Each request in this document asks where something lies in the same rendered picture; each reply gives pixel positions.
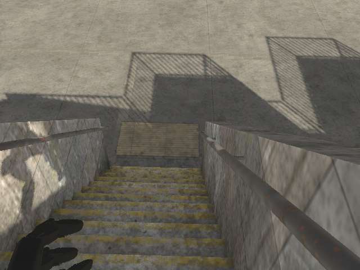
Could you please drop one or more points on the stairs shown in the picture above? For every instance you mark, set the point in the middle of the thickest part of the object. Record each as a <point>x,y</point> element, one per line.
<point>141,218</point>

